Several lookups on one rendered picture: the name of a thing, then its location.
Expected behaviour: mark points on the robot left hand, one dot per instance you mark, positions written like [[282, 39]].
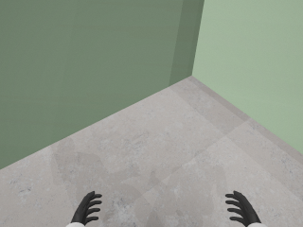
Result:
[[83, 210]]

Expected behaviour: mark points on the robot right hand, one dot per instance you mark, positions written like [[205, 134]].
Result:
[[246, 210]]

